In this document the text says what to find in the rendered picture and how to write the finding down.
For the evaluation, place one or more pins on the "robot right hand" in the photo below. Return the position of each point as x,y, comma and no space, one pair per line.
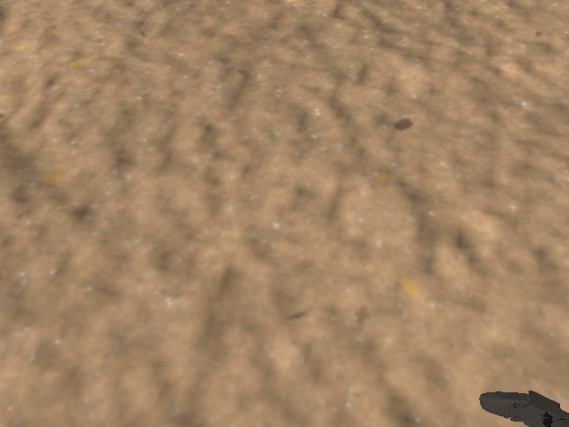
533,409

